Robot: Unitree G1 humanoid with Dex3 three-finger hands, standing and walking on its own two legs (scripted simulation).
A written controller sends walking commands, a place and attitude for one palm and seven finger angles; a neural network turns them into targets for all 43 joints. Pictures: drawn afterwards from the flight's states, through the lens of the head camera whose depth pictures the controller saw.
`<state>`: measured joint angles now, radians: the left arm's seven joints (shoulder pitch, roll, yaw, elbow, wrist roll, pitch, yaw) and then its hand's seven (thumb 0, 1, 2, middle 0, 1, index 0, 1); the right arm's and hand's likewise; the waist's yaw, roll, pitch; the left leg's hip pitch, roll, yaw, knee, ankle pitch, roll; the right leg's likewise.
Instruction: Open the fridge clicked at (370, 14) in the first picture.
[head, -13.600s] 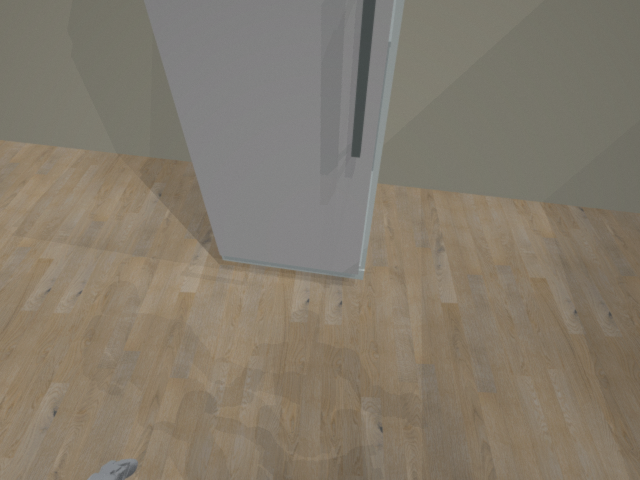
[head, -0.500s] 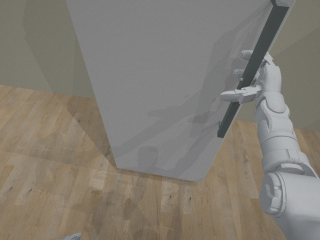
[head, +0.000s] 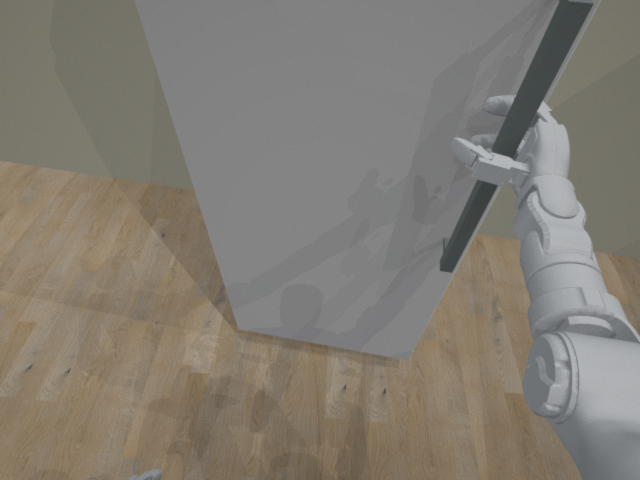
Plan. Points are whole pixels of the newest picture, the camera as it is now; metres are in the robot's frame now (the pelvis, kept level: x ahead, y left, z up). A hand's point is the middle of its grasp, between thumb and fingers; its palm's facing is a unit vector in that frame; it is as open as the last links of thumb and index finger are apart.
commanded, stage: grip the handle and tug to test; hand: right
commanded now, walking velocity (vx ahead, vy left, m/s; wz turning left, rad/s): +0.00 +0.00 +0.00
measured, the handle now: (489, 165) +0.53 -0.16 +0.12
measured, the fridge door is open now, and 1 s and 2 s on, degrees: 0 3 35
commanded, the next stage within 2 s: pull the door a little, standing still in 0.94 s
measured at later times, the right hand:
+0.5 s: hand (486, 152) +0.49 -0.13 +0.17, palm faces +0.05 +1.00 +0.01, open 5.2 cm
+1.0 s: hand (489, 169) +0.45 -0.13 +0.18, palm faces +0.03 +1.00 +0.02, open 5.7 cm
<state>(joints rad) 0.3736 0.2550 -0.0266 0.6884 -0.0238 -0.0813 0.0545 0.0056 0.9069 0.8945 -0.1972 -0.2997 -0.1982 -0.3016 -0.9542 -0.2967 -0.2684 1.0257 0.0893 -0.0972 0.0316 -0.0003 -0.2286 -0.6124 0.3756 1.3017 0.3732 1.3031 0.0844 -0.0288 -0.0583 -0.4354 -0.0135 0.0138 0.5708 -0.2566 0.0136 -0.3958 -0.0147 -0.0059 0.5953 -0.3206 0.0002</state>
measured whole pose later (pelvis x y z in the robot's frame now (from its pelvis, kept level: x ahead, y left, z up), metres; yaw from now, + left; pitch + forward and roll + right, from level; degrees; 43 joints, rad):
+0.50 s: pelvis +0.01 +0.00 +0.00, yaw +1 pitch +7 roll +0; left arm 0.36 0.25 -0.02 0.67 -0.03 -0.06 0.05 0.01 0.91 0.89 -0.20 -0.30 -0.20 -0.30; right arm -0.86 -0.28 -0.28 0.90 0.10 -0.05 0.03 0.02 -0.77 -0.82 0.42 1.40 0.43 1.40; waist 0.08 -0.04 -0.07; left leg -0.40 -0.02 0.00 0.55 -0.26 0.02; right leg -0.35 -0.02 -0.02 0.57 -0.33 0.00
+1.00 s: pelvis +0.05 +0.00 +0.01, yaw +3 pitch +4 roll +0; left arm 0.29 0.24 -0.01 0.61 -0.04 0.00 0.05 0.01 0.91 0.89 -0.20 -0.30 -0.20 -0.30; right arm -0.46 -0.19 -0.23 0.31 0.15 0.16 0.02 0.03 -0.75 -0.76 0.35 1.40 0.36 1.40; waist 0.03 -0.04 -0.08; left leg -0.25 -0.03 -0.03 0.45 -0.26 0.01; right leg -0.19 -0.03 -0.05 0.47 -0.32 0.00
